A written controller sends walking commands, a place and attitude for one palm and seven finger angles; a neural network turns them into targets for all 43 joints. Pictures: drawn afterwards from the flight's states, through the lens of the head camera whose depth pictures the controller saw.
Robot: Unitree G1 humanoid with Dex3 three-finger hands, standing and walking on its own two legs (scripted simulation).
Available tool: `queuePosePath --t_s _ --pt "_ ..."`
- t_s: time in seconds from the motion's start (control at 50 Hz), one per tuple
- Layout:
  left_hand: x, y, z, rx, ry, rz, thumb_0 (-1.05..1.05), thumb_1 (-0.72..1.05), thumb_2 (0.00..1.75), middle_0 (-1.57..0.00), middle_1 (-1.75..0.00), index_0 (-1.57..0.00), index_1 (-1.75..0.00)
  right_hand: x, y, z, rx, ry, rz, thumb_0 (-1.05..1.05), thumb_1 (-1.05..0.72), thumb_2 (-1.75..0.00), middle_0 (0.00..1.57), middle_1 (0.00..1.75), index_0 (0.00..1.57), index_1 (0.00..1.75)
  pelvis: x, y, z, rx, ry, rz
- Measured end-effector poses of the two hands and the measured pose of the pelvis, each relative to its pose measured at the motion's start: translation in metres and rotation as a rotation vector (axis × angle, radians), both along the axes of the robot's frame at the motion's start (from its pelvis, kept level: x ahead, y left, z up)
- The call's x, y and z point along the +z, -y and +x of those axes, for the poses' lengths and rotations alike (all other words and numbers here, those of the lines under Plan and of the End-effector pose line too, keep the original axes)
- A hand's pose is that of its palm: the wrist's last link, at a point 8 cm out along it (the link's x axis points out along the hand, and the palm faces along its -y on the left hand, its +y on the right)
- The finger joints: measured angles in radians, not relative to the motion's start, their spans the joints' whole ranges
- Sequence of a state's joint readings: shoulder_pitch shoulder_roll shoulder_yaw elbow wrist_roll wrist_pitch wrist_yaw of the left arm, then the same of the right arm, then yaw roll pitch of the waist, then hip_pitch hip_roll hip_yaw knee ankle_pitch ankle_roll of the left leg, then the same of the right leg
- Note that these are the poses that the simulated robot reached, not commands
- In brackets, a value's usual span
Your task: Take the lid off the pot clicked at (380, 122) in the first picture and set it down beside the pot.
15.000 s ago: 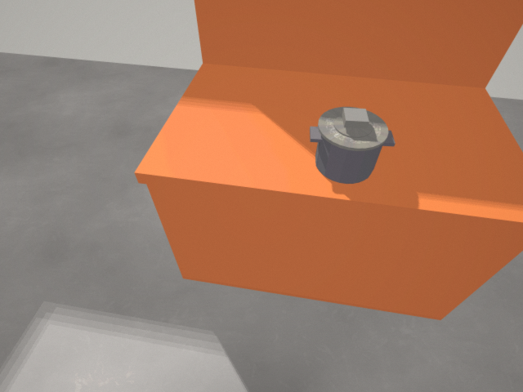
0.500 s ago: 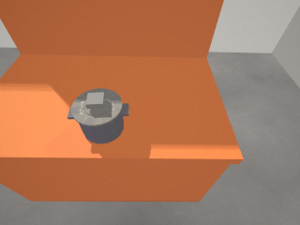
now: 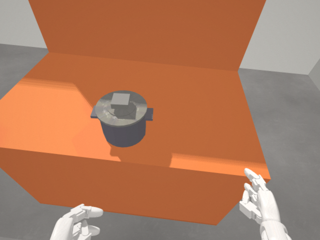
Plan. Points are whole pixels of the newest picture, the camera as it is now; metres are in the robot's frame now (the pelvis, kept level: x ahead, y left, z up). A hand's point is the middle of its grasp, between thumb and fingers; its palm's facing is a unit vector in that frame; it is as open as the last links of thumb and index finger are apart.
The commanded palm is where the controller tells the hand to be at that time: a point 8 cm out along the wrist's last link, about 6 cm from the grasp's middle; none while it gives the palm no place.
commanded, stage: lift the closed hand beside the body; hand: left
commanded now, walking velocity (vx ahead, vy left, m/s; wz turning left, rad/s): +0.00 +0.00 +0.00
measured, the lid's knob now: (120, 101) +0.50 +0.17 +0.05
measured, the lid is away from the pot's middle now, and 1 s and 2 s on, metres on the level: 0.00 0.00 0.00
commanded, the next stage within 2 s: raise the hand higher, near the body in 0.20 s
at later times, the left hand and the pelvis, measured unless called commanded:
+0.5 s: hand (67, 223) +0.16 +0.23 -0.03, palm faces +0.18 -0.89 -0.41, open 3.1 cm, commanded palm +0.11 +0.27 +0.02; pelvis +0.03 +0.00 +0.00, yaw +0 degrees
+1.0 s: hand (59, 184) +0.21 +0.24 +0.08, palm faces +0.26 -0.86 -0.44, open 3.1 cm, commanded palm +0.16 +0.27 +0.11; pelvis +0.05 +0.00 +0.01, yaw +0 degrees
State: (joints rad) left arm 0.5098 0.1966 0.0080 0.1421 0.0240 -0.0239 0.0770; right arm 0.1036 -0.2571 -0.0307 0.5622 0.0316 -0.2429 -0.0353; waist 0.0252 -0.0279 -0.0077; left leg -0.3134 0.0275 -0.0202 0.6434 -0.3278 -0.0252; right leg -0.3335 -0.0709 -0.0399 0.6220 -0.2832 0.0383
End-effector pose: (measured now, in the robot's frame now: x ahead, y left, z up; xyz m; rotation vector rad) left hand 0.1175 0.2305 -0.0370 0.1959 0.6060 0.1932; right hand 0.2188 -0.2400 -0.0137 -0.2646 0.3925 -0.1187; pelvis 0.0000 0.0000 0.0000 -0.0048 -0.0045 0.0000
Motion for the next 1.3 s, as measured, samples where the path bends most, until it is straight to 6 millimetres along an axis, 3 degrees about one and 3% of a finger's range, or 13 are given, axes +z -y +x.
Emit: queuePosePath --t_s 0.06,0.14,0.26,0.42,0.58,0.74,1.2,1.3 --pt "-0.006 -0.008 -0.010 0.046 -0.050 0.010 0.01 0.90 0.90 -0.89 -1.04 -0.88 -1.05 -0.001 -0.012 0.014 0.040 -0.001 -0.007 0.01 -0.91 -0.90 0.20 0.30 0.20 0.30 -0.001 0.002 0.000 0.008 -0.007 -0.004" --pt "0.011 -0.020 -0.014 0.094 -0.026 0.058 0.01 0.90 0.90 -1.05 -1.23 -1.04 -1.23 -0.014 -0.031 0.017 0.077 -0.041 0.023 0.01 -0.91 -0.90 0.20 0.30 0.20 0.30 -0.001 0.003 0.009 0.019 -0.010 -0.007" --pt "0.004 -0.030 -0.006 0.110 -0.084 0.095 0.01 0.90 0.90 -1.21 -1.40 -1.20 -1.41 -0.052 -0.047 -0.004 0.080 -0.194 0.078 0.01 -0.90 -0.90 0.20 0.30 0.21 0.30 -0.003 0.003 0.016 0.023 -0.023 -0.003" --pt "0.032 -0.043 0.007 0.098 -0.042 0.172 0.01 0.90 0.90 -1.28 -1.48 -1.27 -1.48 -0.077 -0.036 -0.031 0.009 -0.312 0.092 0.02 -0.90 -0.90 0.20 0.30 0.21 0.30 -0.002 0.001 0.028 0.014 -0.031 0.001" --pt "0.063 -0.039 0.020 0.058 0.058 0.200 0.01 0.90 0.90 -1.29 -1.49 -1.28 -1.50 -0.067 -0.016 -0.017 -0.035 -0.262 0.058 0.02 -0.90 -0.90 0.20 0.30 0.21 0.30 0.000 0.000 0.037 0.005 -0.024 0.000" --pt "0.090 -0.038 0.034 0.051 0.173 0.220 0.01 0.89 0.90 -1.30 -1.50 -1.29 -1.50 -0.048 -0.019 0.016 -0.010 -0.171 0.049 0.02 -0.90 -0.90 0.20 0.30 0.20 0.30 0.004 0.000 0.044 0.003 -0.006 -0.003" --pt "0.178 -0.047 0.069 -0.004 0.514 0.336 0.02 0.89 0.90 -1.30 -1.50 -1.29 -1.50 -0.046 -0.043 0.012 0.057 -0.194 0.083 0.02 -0.90 -0.90 0.20 0.30 0.20 0.30 0.012 -0.006 0.046 -0.012 0.039 -0.007" --pt "0.193 -0.048 0.083 -0.169 0.385 0.837 0.01 0.87 0.90 -1.29 -1.48 -1.28 -1.49 -0.052 -0.041 0.013 0.104 -0.279 0.059 0.02 -0.90 -0.90 0.20 0.30 0.20 0.30 0.010 -0.007 0.040 -0.018 0.006 -0.002"
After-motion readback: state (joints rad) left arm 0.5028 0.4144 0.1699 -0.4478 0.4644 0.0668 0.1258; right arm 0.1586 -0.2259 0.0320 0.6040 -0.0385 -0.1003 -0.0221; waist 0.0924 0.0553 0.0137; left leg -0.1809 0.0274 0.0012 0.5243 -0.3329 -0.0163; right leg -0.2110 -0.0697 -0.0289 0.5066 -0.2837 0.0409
